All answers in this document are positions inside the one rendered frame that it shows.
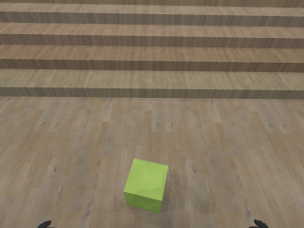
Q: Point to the carton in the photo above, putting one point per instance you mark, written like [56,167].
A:
[145,185]

